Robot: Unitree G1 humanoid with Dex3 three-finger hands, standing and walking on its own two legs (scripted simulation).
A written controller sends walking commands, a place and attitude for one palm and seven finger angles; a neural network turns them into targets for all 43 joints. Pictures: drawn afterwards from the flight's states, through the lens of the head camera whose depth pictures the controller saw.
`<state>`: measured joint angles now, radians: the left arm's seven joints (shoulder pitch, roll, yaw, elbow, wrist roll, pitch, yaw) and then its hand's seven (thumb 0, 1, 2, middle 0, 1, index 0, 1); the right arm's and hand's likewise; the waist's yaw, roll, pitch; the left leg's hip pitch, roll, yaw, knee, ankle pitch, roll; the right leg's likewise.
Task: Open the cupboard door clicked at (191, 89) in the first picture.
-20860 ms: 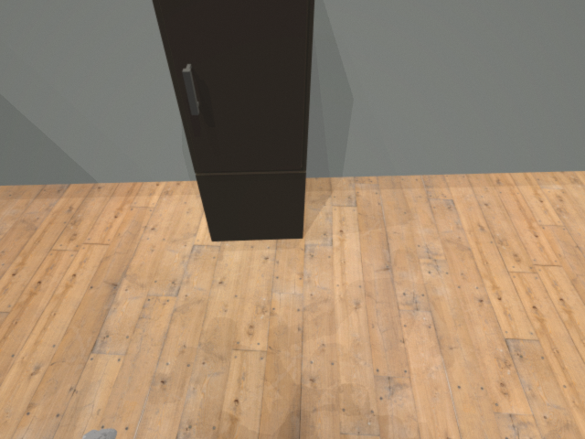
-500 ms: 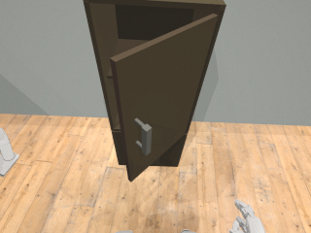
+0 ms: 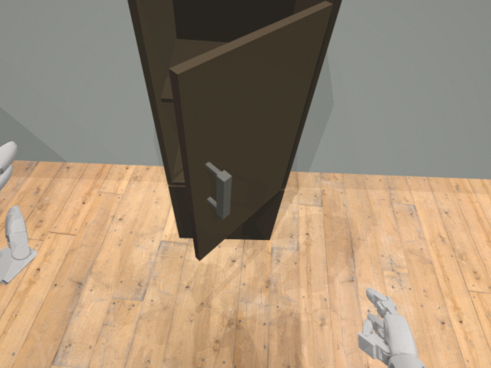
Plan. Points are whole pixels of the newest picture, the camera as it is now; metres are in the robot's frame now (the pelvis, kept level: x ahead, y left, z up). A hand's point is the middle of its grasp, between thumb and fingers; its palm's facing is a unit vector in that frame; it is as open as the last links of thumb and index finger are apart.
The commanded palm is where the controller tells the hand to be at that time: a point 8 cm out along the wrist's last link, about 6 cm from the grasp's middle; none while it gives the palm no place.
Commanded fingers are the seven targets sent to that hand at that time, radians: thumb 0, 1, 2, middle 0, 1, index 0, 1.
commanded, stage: step back with the hand held close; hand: left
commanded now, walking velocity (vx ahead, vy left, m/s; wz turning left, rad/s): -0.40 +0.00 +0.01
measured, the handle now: (217, 191) +0.44 +0.08 -0.02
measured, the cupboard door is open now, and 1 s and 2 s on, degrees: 46 46 46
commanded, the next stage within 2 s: stop stepping back and stand still in 0.12 s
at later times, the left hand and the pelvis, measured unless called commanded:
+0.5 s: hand out of the picture +0.07 +0.22 +0.17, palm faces +0.38 -0.79 -0.48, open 7.4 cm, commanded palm +0.01 +0.26 +0.18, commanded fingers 0.00 0.90 0.90 -0.20 -0.30 -0.20 -0.30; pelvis -0.13 -0.04 +0.01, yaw -2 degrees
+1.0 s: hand out of the picture +0.02 +0.24 +0.16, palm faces +0.44 -0.80 -0.41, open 7.4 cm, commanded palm -0.03 +0.28 +0.18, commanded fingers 0.00 0.90 0.90 -0.20 -0.30 -0.20 -0.30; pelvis -0.17 -0.02 +0.00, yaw -1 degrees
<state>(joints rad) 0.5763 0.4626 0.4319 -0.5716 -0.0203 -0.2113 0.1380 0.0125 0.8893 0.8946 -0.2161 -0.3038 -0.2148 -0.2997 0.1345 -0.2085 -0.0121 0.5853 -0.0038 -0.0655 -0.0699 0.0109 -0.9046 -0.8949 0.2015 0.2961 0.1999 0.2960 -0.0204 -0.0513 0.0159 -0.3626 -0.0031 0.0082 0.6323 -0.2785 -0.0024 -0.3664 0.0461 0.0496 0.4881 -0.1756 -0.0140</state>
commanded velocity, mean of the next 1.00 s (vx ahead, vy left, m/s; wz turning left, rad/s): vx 0.06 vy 0.04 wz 0.00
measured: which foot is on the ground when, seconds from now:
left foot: up 0.00-0.00, down 0.02-0.34, up 0.36-0.58, down 0.60-1.00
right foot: down 0.00-0.04, up 0.06-0.32, down 0.34-1.00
